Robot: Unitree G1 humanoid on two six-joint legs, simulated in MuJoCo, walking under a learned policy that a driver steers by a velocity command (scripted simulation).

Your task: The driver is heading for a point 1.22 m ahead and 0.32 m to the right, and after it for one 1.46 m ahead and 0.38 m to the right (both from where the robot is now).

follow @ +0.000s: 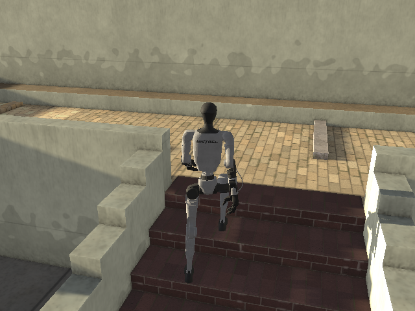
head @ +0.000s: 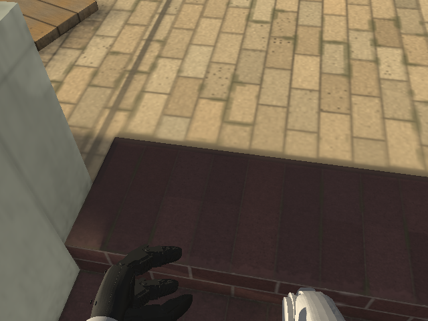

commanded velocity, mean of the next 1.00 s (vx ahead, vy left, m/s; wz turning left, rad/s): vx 0.49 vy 0.00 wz -0.08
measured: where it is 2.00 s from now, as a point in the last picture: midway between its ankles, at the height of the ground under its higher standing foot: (286, 83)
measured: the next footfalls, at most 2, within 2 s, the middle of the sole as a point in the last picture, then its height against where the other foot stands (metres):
right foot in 0.06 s outside the picture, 0.15 m higher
left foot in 0.66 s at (203, 220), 0.15 m higher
